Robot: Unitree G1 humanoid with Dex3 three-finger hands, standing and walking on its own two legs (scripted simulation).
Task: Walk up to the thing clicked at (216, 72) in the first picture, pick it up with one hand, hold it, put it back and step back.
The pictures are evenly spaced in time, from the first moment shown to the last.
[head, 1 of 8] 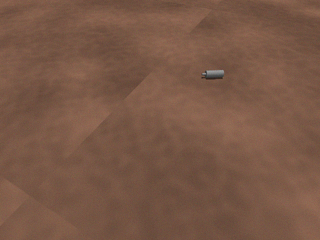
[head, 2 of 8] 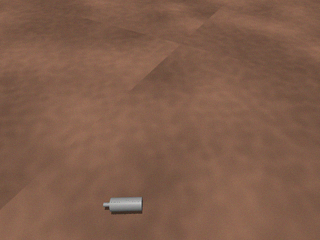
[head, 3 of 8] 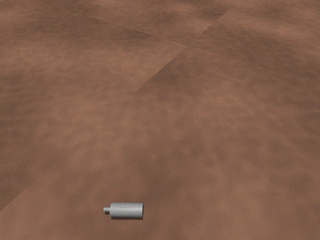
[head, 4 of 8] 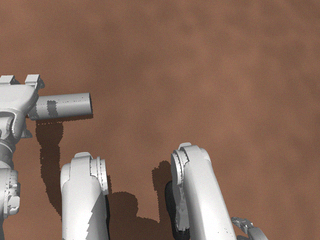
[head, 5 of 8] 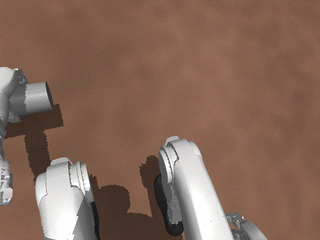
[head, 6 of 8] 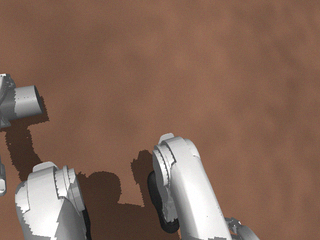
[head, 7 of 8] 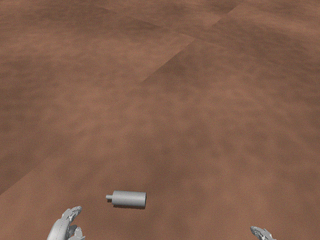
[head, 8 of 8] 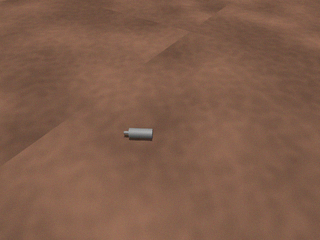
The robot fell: no
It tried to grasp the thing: yes
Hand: left
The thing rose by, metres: 0.66
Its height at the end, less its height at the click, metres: +0.00
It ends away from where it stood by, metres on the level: 0.01
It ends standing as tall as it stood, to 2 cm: yes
